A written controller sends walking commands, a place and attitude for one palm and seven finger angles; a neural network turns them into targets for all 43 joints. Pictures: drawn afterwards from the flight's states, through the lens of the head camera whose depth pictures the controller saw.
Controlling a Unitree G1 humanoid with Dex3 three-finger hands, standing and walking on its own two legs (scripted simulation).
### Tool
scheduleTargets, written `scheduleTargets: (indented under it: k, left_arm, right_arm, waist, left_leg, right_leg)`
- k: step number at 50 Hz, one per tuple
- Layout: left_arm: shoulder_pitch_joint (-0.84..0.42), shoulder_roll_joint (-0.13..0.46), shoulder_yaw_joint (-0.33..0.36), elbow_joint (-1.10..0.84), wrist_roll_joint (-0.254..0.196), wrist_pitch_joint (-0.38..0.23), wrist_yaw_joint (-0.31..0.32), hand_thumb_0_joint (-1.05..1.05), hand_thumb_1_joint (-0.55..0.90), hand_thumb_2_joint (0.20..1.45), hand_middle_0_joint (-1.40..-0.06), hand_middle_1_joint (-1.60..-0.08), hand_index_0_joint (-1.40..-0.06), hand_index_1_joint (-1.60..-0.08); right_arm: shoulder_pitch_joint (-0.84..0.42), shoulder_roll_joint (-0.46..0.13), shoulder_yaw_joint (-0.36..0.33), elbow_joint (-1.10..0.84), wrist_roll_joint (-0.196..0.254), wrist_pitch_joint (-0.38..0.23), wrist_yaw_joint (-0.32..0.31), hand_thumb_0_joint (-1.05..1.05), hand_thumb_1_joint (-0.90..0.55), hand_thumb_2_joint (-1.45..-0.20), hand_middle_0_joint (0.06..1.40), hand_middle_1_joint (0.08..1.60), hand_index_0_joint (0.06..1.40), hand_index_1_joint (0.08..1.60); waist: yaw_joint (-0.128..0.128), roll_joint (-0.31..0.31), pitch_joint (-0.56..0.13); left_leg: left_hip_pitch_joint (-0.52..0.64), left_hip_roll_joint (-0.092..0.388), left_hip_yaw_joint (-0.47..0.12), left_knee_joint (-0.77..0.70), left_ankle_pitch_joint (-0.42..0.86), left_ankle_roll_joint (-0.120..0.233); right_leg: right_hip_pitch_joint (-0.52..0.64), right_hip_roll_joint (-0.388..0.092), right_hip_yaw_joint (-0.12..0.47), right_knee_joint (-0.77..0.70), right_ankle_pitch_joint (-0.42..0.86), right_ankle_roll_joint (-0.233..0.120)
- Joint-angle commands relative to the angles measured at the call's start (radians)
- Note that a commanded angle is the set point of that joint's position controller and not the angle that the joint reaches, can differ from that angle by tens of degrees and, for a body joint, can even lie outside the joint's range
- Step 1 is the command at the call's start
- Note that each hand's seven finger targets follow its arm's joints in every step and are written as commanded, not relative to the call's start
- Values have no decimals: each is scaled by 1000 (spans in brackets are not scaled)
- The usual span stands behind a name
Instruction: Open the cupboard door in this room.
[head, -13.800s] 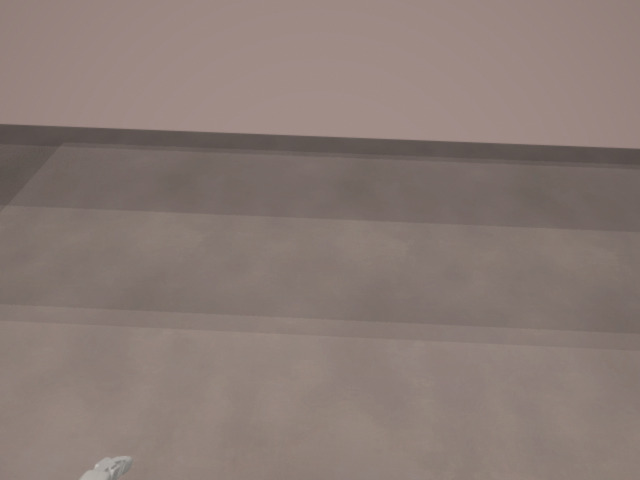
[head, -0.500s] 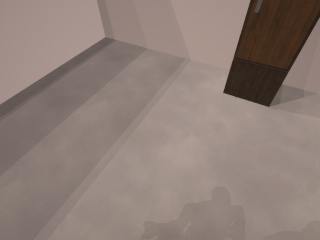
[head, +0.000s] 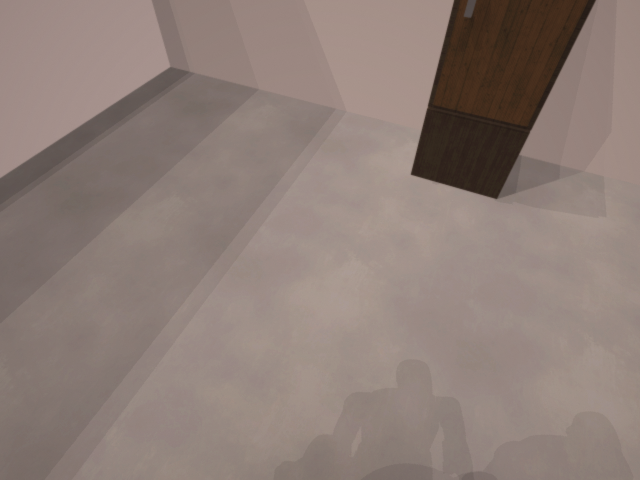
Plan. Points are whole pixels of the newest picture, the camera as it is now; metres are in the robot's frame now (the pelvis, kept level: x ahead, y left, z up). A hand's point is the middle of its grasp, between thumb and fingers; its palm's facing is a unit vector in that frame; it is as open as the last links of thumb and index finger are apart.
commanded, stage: turn or walk to find it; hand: left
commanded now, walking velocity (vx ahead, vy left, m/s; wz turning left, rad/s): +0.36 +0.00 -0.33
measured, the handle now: out of the picture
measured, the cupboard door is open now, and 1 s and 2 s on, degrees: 0 0 0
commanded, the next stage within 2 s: stand and wait in 0.80 s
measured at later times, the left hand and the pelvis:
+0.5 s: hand (272, 396) +0.27 +0.11 -0.18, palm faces -0.24 -0.95 -0.21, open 7.4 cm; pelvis +0.13 -0.05 -0.03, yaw -12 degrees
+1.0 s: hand (283, 373) +0.32 +0.10 -0.20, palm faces -0.09 -0.98 -0.15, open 7.4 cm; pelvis +0.33 -0.07 -0.02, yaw -10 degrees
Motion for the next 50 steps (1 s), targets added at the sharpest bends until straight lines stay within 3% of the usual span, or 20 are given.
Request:
scheduleTargets:
  k: [1, 2, 3, 4, 7, 10, 15, 20, 23, 24, 25, 26, 29, 32, 40, 44, 47, 48, 49, 50]
  left_arm:
    - [-124, 126, 29, -119, -12, -12, -1, 0, 900, 900, -200, -300, -200, -300]
    - [-141, 79, 26, -152, -18, -9, -8, 0, 900, 900, -200, -300, -200, -300]
    - [-207, 110, 29, -174, -6, -6, -11, 0, 900, 900, -200, -300, -200, -300]
    - [-171, 113, 35, -165, 3, -3, -20, 0, 900, 900, -200, -300, -200, -300]
    - [-87, 99, 38, -120, 15, 9, -33, 0, 900, 900, -200, -300, -200, -300]
    - [-91, 73, 26, -122, 11, 5, -34, 0, 900, 900, -200, -300, -200, -300]
    - [-241, 57, 4, -181, 9, -5, -37, 0, 900, 900, -200, -300, -200, -300]
    - [-272, 47, -11, -186, -2, -31, -39, 0, 900, 900, -200, -300, -200, -300]
    - [110, 141, 18, -55, 9, -64, -24, 0, 900, 900, -200, -300, -200, -300]
    - [265, 272, 54, -8, 13, -76, -4, 0, 900, 900, -200, -300, -200, -300]
    - [288, 330, 61, 9, -11, -72, 9, 0, 900, 900, -200, -300, -200, -300]
    - [192, 319, 60, -13, -16, -66, 17, 0, 900, 900, -200, -300, -200, -300]
    - [-28, 172, 14, -60, -12, -76, 14, 0, 900, 900, -200, -300, -200, -300]
    - [-86, 114, -3, -57, -1, -87, 17, 0, 900, 900, -200, -300, -200, -300]
    - [2, 126, -5, -14, -1, -103, 17, 0, 900, 900, -200, -300, -200, -300]
    - [49, 136, -10, 9, 1, -95, 26, 0, 900, 900, -200, -300, -200, -300]
    - [45, 131, -15, 19, -7, -83, 35, 0, 900, 900, -200, -300, -200, -300]
    - [71, 103, -22, 14, -12, -78, 36, 0, 900, 900, -200, -300, -200, -300]
    - [121, 53, -36, 11, -25, -74, 34, 0, 900, 900, -200, -300, -200, -300]
    - [90, 59, -42, -2, -22, -69, 38, 0, 900, 900, -200, -300, -200, -300]
  right_arm:
    - [236, -113, -26, 2, 0, -46, -22, 0, -900, -900, 200, 300, 200, 300]
    - [239, -205, -45, -15, -11, -44, -27, 0, -900, -900, 200, 300, 200, 300]
    - [201, -215, -42, -30, -6, -45, -32, 0, -900, -900, 200, 300, 200, 300]
    - [135, -183, -26, -50, -10, -50, -26, 0, -900, -900, 200, 300, 200, 300]
    - [59, -135, -13, -66, -9, -68, -18, 0, -900, -900, 200, 300, 200, 300]
    - [142, -104, -2, -42, -3, -85, -19, 0, -900, -900, 200, 300, 200, 300]
    - [275, -78, -3, 13, -9, -94, -19, 0, -900, -900, 200, 300, 200, 300]
    - [279, -117, -12, 47, -20, -87, -10, 0, -900, -900, 200, 300, 200, 300]
    - [236, -121, -16, 47, 0, -87, -1, 0, -900, -900, 200, 300, 200, 300]
    - [248, -50, -1, 24, 15, -91, 9, 0, -900, -900, 200, 300, 200, 300]
    - [202, -28, 9, -28, 22, -86, 8, 0, -900, -900, 200, 300, 200, 300]
    - [167, -46, 3, -26, 24, -76, 6, 0, -900, -900, 200, 300, 200, 300]
    - [102, -12, -4, -13, 0, -63, 13, 0, -900, -900, 200, 300, 200, 300]
    - [198, 25, -1, 23, -12, -33, 20, 0, -900, -900, 200, 300, 200, 300]
    - [-24, 7, -2, -68, -6, -43, 45, 0, -900, -900, 200, 300, 200, 300]
    - [-93, 9, 11, -82, -4, -58, 41, 0, -900, -900, 200, 300, 200, 300]
    - [58, -32, 7, -24, -9, -72, 26, 0, -900, -900, 200, 300, 200, 300]
    - [165, -97, -5, 4, -15, -80, 17, 0, -900, -900, 200, 300, 200, 300]
    - [249, -178, -20, 26, -15, -78, 7, 0, -900, -900, 200, 300, 200, 300]
    - [253, -195, -15, 34, -2, -62, 1, 0, -900, -900, 200, 300, 200, 300]
  waist:
    - [-135, 148, -28]
    - [-142, 397, 44]
    - [-140, 281, 167]
    - [-83, 210, 163]
    - [-21, 152, 174]
    - [-32, 132, 147]
    - [-92, 133, 148]
    - [-92, 186, 98]
    - [86, 78, -111]
    - [138, -197, -250]
    - [110, -256, -269]
    - [87, -172, -205]
    - [-5, -25, 16]
    - [-80, -74, 13]
    - [-32, -85, 97]
    - [-11, -78, 76]
    - [-80, -10, -24]
    - [-110, 102, -122]
    - [-123, 292, -236]
    - [-121, 292, -236]
  left_leg:
    - [409, 141, -155, -359, -110, 52]
    - [347, 389, -456, -515, -377, 124]
    - [156, 471, -502, -580, -431, 175]
    - [106, 417, -448, -579, -371, 172]
    - [-1, 298, -215, -550, -182, 112]
    - [90, 250, -106, -508, 12, 112]
    - [255, 296, -48, -457, 263, 161]
    - [235, 290, 55, -342, 581, 128]
    - [56, 209, 145, 118, 755, 50]
    - [-213, 107, 166, 445, 265, 14]
    - [-371, 23, 54, 679, -142, 7]
    - [-379, 76, -40, 765, -83, 26]
    - [-349, 155, -64, 707, 117, 19]
    - [-266, 146, -22, 571, 181, -10]
    - [-352, 144, 20, 190, 272, -35]
    - [-271, 95, 59, 31, 253, -16]
    - [23, 47, 79, -137, 422, 1]
    - [246, 150, -22, -138, 695, 36]
    - [462, 361, -230, -112, 1051, 147]
    - [393, 428, -248, -164, 1117, 213]
  right_leg:
    - [-410, -57, 145, 84, -491, 2]
    - [-537, 17, -25, 365, -409, 45]
    - [-516, -57, 15, 493, -333, 46]
    - [-481, -68, 23, 577, -260, 52]
    - [-417, -87, -10, 746, -117, 72]
    - [-480, -100, -31, 813, -38, 81]
    - [-561, -157, -76, 618, -66, 94]
    - [-262, -96, -193, 258, -157, 53]
    - [289, -66, -172, 124, -15, -1]
    - [553, -339, 184, 57, -23, -77]
    - [575, -506, 490, -66, 116, -145]
    - [456, -501, 443, -105, -17, -162]
    - [76, -403, 238, -176, -166, -92]
    - [-25, -319, 33, -215, -127, -51]
    - [102, -315, -15, -235, -4, -86]
    - [208, -316, -45, -129, 313, -72]
    - [180, -248, -117, 116, 455, -9]
    - [50, -181, -155, 292, 278, 38]
    - [-138, -73, -196, 515, -244, 75]
    - [-131, -68, -126, 673, -534, 70]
